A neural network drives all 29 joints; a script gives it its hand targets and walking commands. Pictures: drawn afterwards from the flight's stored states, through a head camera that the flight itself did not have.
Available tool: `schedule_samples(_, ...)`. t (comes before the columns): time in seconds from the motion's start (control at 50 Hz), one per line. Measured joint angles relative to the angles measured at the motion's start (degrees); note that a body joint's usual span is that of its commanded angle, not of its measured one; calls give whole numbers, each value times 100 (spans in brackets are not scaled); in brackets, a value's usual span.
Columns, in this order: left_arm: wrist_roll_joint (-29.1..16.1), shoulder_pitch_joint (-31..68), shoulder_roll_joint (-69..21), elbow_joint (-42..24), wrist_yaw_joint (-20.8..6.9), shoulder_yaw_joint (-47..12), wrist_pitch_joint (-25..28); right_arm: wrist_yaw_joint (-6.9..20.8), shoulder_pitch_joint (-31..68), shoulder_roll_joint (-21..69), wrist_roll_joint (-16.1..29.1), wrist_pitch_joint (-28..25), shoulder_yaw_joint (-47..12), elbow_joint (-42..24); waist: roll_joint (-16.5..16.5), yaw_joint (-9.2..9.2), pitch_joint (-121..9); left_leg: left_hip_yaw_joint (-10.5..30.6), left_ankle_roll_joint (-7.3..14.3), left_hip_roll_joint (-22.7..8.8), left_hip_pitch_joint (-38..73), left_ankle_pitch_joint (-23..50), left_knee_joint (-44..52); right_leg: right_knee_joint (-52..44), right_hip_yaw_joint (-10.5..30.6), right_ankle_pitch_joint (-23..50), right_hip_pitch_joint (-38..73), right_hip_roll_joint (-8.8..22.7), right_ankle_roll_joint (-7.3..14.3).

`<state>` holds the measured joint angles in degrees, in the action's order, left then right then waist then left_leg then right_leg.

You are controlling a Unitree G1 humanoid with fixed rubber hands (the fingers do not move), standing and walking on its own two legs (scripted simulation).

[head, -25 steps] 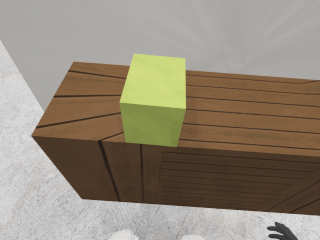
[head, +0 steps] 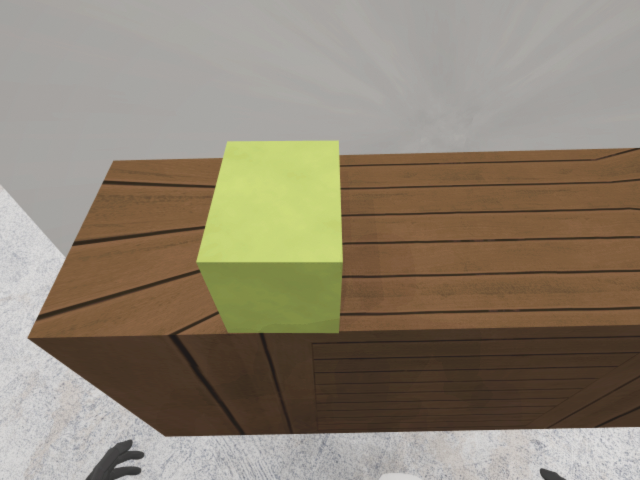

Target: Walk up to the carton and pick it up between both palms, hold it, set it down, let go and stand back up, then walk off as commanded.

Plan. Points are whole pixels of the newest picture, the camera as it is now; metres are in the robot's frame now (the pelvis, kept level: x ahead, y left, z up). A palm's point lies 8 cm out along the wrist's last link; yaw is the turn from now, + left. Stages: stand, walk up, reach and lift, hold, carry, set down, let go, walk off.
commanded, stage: walk up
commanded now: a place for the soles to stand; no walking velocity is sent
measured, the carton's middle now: (283, 237) +0.45 +0.08 +0.00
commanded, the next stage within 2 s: reach and lift in 1.78 s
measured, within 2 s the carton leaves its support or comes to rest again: neither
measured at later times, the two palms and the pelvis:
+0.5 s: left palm out of the picture +0.11 +0.29 -0.09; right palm out of the picture +0.12 -0.30 -0.09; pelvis +0.02 +0.00 +0.02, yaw +1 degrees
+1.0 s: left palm out of the picture +0.11 +0.33 -0.08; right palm out of the picture +0.11 -0.28 -0.10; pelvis +0.04 +0.02 +0.02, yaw +2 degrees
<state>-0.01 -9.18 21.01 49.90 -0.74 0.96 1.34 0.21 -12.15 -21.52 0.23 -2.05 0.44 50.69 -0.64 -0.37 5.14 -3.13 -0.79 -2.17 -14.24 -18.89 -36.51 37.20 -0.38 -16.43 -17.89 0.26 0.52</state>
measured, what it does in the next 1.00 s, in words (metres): stands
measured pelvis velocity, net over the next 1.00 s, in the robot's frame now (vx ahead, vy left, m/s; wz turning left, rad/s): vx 0.04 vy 0.02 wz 0.03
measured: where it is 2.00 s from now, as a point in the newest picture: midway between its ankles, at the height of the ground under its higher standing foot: outside the picture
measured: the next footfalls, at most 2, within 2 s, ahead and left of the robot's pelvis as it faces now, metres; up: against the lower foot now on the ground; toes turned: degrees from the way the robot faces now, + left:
none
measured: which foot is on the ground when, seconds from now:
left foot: down 0.00-1.00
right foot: down 0.00-1.00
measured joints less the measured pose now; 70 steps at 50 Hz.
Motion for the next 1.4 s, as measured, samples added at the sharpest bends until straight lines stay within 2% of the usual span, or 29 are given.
schedule_samples(0.3,-8,484,-89,917,-27,0,-57,29,600,30,-57,10,6,803,123,37,-209,2,-40,-8,723,558,1353,-1339,-32,572,732,-48,26)
schedule_samples(0.56,15,423,-102,1347,-6,-16,-94,-2,654,65,-62,55,6,1093,44,64,-213,55,-41,7,931,703,1716,-1722,-92,705,975,-40,13)
schedule_samples(0.82,100,273,-24,1353,106,33,96,104,525,-8,-144,273,109,1160,-35,76,-226,87,34,86,927,615,1651,-1678,-118,612,1002,42,-54)
schedule_samples(1.06,62,393,109,1259,145,9,53,93,463,57,-132,267,70,1137,64,62,-257,81,159,270,1068,549,1696,-1582,-101,470,1091,226,-197)
schedule_samples(1.4,105,298,19,1268,179,-43,25,75,609,87,-128,271,120,945,125,65,-249,43,274,369,1134,497,1730,-1648,-61,450,1167,322,-303)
